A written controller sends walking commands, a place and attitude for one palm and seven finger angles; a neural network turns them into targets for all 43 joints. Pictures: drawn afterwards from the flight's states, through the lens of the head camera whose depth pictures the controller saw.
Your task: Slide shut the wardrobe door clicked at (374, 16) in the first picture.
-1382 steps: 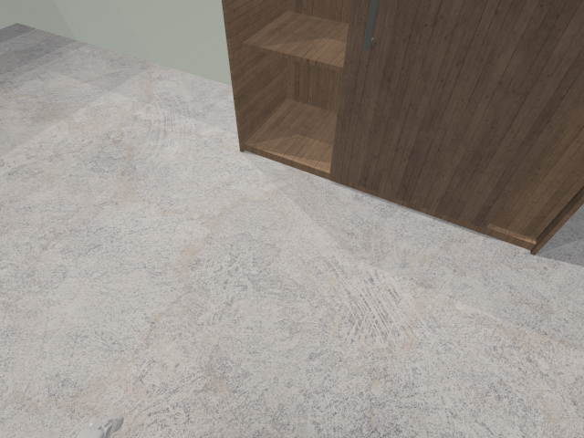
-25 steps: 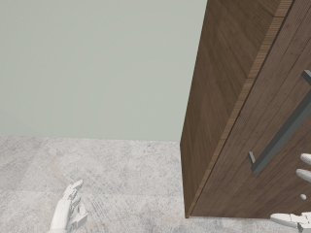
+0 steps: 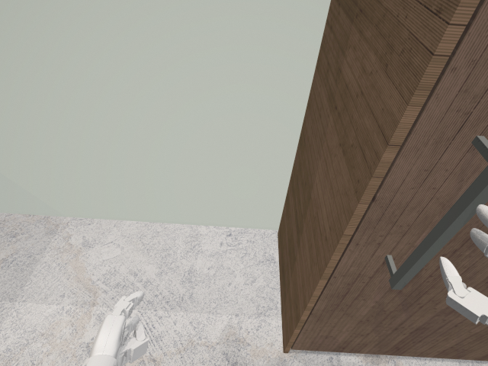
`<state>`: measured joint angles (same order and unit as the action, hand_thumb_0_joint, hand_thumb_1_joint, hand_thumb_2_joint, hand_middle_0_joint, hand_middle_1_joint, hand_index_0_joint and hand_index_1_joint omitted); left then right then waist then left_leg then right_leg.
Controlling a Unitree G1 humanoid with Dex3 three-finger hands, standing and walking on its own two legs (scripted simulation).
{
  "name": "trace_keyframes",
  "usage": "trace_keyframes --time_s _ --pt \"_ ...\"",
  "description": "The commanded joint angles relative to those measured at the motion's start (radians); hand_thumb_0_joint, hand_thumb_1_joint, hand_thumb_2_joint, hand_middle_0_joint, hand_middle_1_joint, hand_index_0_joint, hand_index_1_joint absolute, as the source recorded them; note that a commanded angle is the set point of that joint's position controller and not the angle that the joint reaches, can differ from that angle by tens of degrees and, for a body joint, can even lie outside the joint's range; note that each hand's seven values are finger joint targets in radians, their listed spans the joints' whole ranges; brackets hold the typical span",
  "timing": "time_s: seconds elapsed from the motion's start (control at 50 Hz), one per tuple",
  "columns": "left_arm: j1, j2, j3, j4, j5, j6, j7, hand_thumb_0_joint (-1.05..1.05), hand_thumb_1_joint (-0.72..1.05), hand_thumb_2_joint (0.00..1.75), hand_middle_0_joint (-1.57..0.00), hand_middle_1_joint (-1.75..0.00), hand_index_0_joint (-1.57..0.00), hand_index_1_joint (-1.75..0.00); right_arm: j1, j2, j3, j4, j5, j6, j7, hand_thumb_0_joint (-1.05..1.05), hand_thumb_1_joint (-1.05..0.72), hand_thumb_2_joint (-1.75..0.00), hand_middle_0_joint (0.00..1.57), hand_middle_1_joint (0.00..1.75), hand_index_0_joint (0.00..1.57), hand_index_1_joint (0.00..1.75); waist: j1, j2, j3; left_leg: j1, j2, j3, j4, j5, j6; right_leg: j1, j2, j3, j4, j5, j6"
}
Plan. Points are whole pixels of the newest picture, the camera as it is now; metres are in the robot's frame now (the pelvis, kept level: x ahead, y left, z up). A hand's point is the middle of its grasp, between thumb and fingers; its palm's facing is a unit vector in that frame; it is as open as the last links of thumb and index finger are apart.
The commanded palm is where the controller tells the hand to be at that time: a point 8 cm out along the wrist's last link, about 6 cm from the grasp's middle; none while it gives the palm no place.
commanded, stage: draw the hand back to the body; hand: right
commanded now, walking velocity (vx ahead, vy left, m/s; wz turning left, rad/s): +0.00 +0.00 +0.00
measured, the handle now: (431, 227) +0.31 -0.30 +0.10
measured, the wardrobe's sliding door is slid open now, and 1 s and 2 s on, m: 0.00 0.00 0.00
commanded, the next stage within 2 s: step back with the hand held close in 0.42 s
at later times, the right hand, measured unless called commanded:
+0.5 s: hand (430, 286) +0.19 -0.22 +0.15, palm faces +0.42 +0.82 -0.39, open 7.4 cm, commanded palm +0.14 -0.26 +0.16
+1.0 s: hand (467, 297) +0.18 -0.26 +0.14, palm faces +0.37 +0.78 -0.50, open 7.4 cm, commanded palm +0.11 -0.30 +0.17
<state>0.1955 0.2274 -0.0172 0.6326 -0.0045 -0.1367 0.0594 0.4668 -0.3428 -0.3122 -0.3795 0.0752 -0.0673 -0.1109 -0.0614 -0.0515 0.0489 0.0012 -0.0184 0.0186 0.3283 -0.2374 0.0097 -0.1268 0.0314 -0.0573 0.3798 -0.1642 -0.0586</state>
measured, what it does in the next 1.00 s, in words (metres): stands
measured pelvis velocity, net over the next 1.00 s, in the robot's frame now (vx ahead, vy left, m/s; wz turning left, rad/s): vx -0.04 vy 0.00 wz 0.01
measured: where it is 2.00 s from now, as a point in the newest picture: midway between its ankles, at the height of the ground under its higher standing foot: outside the picture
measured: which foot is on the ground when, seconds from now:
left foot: down 0.00-1.00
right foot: down 0.00-1.00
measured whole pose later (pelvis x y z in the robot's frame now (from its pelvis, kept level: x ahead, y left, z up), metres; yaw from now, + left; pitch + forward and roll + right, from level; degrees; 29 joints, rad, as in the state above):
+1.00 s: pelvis -0.04 +0.00 -0.02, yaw +1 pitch +1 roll +2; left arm 0.17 0.23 0.01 0.52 -0.02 -0.01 0.09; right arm 0.54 -0.44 -0.40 -0.52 0.05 -0.12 -0.15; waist -0.01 -0.02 0.04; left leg -0.29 -0.04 0.02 0.55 -0.28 0.01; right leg -0.39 0.00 -0.06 0.57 -0.19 -0.06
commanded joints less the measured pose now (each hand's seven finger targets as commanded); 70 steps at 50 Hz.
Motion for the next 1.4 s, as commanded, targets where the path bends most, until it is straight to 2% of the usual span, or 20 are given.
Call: trace_keyframes --time_s 0.0,0.08,0.38,0.5,0.52,0.54,0.56,0.58,0.66,0.78,0.84,0.88,0.98,1.02,1.1,1.14,1.2,1.24,1.3,1.38 --pt "-0.110 0.116 0.044 -0.160 -0.005 -0.044 0.010 0.00 0.90 0.90 -0.20 -0.30 -0.20 -0.30 -0.067 -0.173 -0.118 -0.224 0.008 -0.068 -0.022 0.00 -0.86 -0.88 0.20 0.32 0.20 0.32 -0.004 -0.022 -0.097 -0.096 0.000 0.001 -0.045 0.134 0.012 0.107 -0.087 0.095 -0.066 0.136 0.061" --pt "-0.117 0.112 0.048 -0.159 -0.009 -0.027 0.015 0.00 0.90 0.90 -0.20 -0.30 -0.20 -0.30 -0.055 -0.159 -0.111 -0.181 0.018 -0.065 -0.015 0.00 -0.90 -0.90 0.20 0.30 0.20 0.30 0.000 0.000 -0.047 -0.122 0.004 -0.007 -0.072 0.112 0.008 0.098 -0.081 0.070 -0.061 0.095 0.049" --pt "-0.132 0.103 0.051 -0.147 -0.004 -0.038 0.031 0.00 0.90 0.90 -0.20 -0.30 -0.20 -0.30 -0.083 -0.183 -0.119 -0.196 0.017 -0.093 -0.016 0.00 -0.90 -0.90 0.20 0.30 0.20 0.30 -0.001 -0.023 -0.068 -0.130 0.015 -0.033 -0.105 0.141 -0.002 0.130 -0.054 0.035 -0.031 0.105 0.030" --pt "-0.137 0.102 0.054 -0.143 -0.004 -0.039 0.032 0.00 0.90 0.90 -0.20 -0.30 -0.20 -0.30 -0.061 -0.179 -0.122 -0.169 0.022 -0.096 -0.011 0.00 -0.90 -0.90 0.20 0.30 0.20 0.30 -0.006 0.020 -0.069 -0.127 0.017 -0.036 -0.100 0.189 -0.010 0.133 -0.051 0.027 -0.026 0.134 0.023" --pt "-0.138 0.106 0.058 -0.136 -0.006 -0.035 0.036 0.00 0.90 0.90 -0.20 -0.30 -0.20 -0.30 -0.136 -0.265 -0.204 -0.191 0.025 -0.100 -0.023 0.00 -0.90 -0.90 0.20 0.30 0.20 0.30 -0.009 0.011 -0.090 -0.120 0.020 -0.044 -0.106 0.186 -0.010 0.132 -0.050 0.028 -0.020 0.130 0.023" --pt "-0.148 0.103 0.033 -0.191 -0.017 -0.013 0.029 0.00 0.90 0.90 -0.20 -0.30 -0.20 -0.30 -0.300 -0.404 -0.315 -0.260 0.001 -0.140 -0.037 0.00 -0.90 -0.90 0.20 0.30 0.20 0.30 0.024 -0.027 0.037 -0.255 0.068 -0.118 -0.130 0.249 -0.032 0.049 -0.060 0.050 0.031 0.063 0.022" --pt "-0.153 0.095 0.046 -0.159 0.001 0.006 0.031 0.00 0.90 0.90 -0.20 -0.30 -0.20 -0.30 -0.126 -0.261 -0.215 -0.156 0.000 -0.128 -0.023 0.00 -0.90 -0.90 0.20 0.30 0.20 0.30 0.024 0.092 0.001 -0.295 0.104 -0.129 -0.109 0.323 -0.042 0.019 -0.069 0.068 0.103 0.065 0.018" --pt "-0.134 0.102 0.051 -0.176 -0.003 0.019 0.023 0.00 0.90 0.90 -0.20 -0.30 -0.20 -0.30 -0.065 -0.214 -0.176 -0.121 -0.011 -0.115 -0.016 0.00 -0.90 -0.90 0.20 0.30 0.20 0.30 0.024 0.157 -0.048 -0.283 0.129 -0.136 -0.079 0.410 -0.054 0.008 -0.068 0.061 0.142 0.073 0.018" --pt "-0.121 0.107 0.058 -0.212 -0.017 0.056 0.020 0.00 0.90 0.90 -0.20 -0.30 -0.20 -0.30 0.006 -0.202 -0.156 -0.185 -0.020 -0.113 -0.028 0.00 -0.90 -0.90 0.20 0.30 0.20 0.30 0.029 0.074 -0.211 -0.201 0.171 -0.130 0.051 0.568 -0.060 -0.029 -0.080 0.044 0.178 0.146 0.020" --pt "-0.115 0.107 0.063 -0.241 -0.023 0.092 0.034 0.00 0.90 0.90 -0.20 -0.30 -0.20 -0.30 0.020 -0.256 -0.202 -0.265 -0.025 -0.101 -0.054 0.00 -0.90 -0.90 0.20 0.30 0.20 0.30 0.044 0.106 -0.187 -0.285 0.182 -0.140 0.085 0.458 -0.020 -0.056 -0.095 0.057 0.222 0.179 0.028" --pt "-0.110 0.113 0.063 -0.250 -0.023 0.098 0.039 0.00 0.90 0.90 -0.20 -0.30 -0.20 -0.30 0.012 -0.289 -0.231 -0.328 -0.022 -0.112 -0.064 0.00 -0.90 -0.90 0.20 0.30 0.20 0.30 0.048 0.050 -0.194 -0.297 0.173 -0.138 0.105 0.350 0.006 -0.067 -0.115 0.087 0.202 0.195 0.031" --pt "-0.105 0.114 0.058 -0.262 -0.020 0.092 0.041 0.00 0.90 0.90 -0.20 -0.30 -0.20 -0.30 0.040 -0.286 -0.241 -0.344 -0.022 -0.118 -0.068 0.00 -0.90 -0.90 0.20 0.30 0.20 0.30 0.046 0.005 -0.183 -0.296 0.130 -0.117 0.140 0.247 0.014 -0.098 -0.151 0.135 0.144 0.206 0.022" --pt "-0.083 0.129 0.063 -0.267 -0.008 0.056 0.034 0.00 0.90 0.90 -0.20 -0.30 -0.20 -0.30 0.072 -0.253 -0.248 -0.356 -0.025 -0.128 -0.071 0.00 -0.90 -0.90 0.20 0.30 0.20 0.30 0.036 -0.143 -0.192 -0.177 0.013 -0.034 0.332 -0.085 -0.011 -0.280 -0.278 0.282 -0.086 -0.059 -0.033" --pt "-0.067 0.127 0.066 -0.254 -0.001 0.034 0.028 0.00 0.90 0.90 -0.20 -0.30 -0.20 -0.30 0.064 -0.242 -0.251 -0.349 -0.034 -0.131 -0.073 0.00 -0.90 -0.90 0.20 0.30 0.20 0.30 0.038 -0.160 -0.179 -0.155 0.008 -0.038 0.419 -0.140 -0.010 -0.346 -0.312 0.310 -0.145 -0.196 -0.063" --pt "-0.056 0.124 0.061 -0.232 -0.004 0.007 0.016 0.00 0.90 0.90 -0.20 -0.30 -0.20 -0.30 0.061 -0.220 -0.229 -0.342 -0.029 -0.125 -0.074 0.00 -0.90 -0.90 0.20 0.30 0.20 0.30 0.046 -0.079 -0.182 -0.196 0.017 -0.024 0.291 -0.164 0.000 -0.269 -0.289 0.271 -0.117 -0.182 -0.038" --pt "-0.063 0.132 0.060 -0.223 -0.003 0.002 0.016 0.00 0.90 0.90 -0.20 -0.30 -0.20 -0.30 0.021 -0.235 -0.231 -0.374 -0.028 -0.129 -0.077 0.00 -0.90 -0.90 0.20 0.30 0.20 0.30 0.048 -0.082 -0.187 -0.192 0.035 -0.034 0.170 -0.081 0.012 -0.235 -0.247 0.233 -0.068 -0.137 -0.006" --pt "-0.056 0.112 0.058 -0.209 -0.012 -0.002 0.014 0.00 0.90 0.90 -0.20 -0.30 -0.20 -0.30 0.001 -0.221 -0.203 -0.387 -0.020 -0.127 -0.079 0.00 -0.90 -0.90 0.20 0.30 0.20 0.30 0.061 0.018 -0.270 -0.249 0.099 -0.075 0.135 0.041 0.052 -0.096 -0.168 0.135 0.051 -0.013 0.056" --pt "-0.076 0.113 0.062 -0.221 -0.016 0.001 0.018 0.00 0.90 0.90 -0.20 -0.30 -0.20 -0.30 0.041 -0.256 -0.237 -0.393 -0.011 -0.120 -0.079 0.00 -0.90 -0.90 0.20 0.30 0.20 0.30 0.057 0.017 -0.254 -0.305 0.103 -0.083 0.112 -0.039 0.054 -0.093 -0.159 0.133 0.065 -0.130 0.051" --pt "-0.089 0.106 0.054 -0.230 -0.007 0.009 0.021 0.00 0.90 0.90 -0.20 -0.30 -0.20 -0.30 0.077 -0.265 -0.258 -0.401 -0.014 -0.125 -0.080 0.00 -0.90 -0.90 0.20 0.30 0.20 0.30 0.061 -0.058 -0.141 -0.374 0.089 -0.071 0.092 -0.256 0.068 -0.199 -0.153 0.158 0.010 -0.340 0.064" --pt "-0.081 0.103 0.055 -0.227 -0.003 0.013 0.024 0.00 0.90 0.90 -0.20 -0.30 -0.20 -0.30 0.078 -0.263 -0.266 -0.373 -0.017 -0.129 -0.086 0.00 -0.90 -0.90 0.20 0.30 0.20 0.30 0.057 -0.052 -0.126 -0.345 0.069 -0.064 0.110 -0.213 0.066 -0.255 -0.161 0.172 -0.028 -0.327 0.060"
